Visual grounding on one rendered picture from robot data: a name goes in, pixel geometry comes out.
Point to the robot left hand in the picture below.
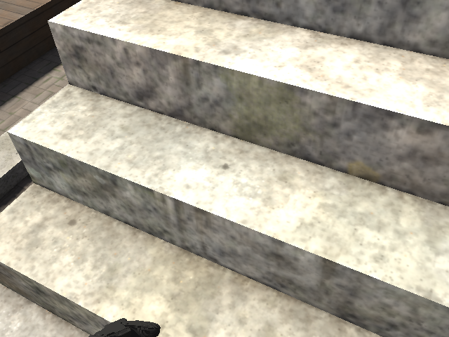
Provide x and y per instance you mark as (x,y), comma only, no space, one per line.
(124,328)

